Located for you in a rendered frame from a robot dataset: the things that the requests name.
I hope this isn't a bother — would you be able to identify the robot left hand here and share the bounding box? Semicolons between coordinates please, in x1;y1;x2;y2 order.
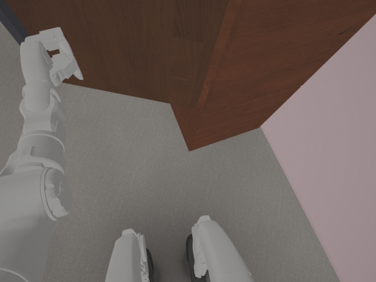
20;27;83;90

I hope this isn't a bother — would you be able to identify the robot right shin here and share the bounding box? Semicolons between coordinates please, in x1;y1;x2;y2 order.
193;215;210;277

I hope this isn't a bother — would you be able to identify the right robot foot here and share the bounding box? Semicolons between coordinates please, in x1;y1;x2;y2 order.
186;234;206;282

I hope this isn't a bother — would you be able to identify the robot left forearm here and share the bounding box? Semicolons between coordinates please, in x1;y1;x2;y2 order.
0;82;66;177

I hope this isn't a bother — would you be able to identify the handle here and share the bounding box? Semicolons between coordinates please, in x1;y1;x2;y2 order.
0;0;30;46

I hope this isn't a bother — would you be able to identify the cupboard door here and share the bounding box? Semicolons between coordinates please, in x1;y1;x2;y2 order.
6;0;229;109

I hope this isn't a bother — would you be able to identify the left robot upper arm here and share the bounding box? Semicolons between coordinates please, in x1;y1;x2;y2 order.
0;167;73;282

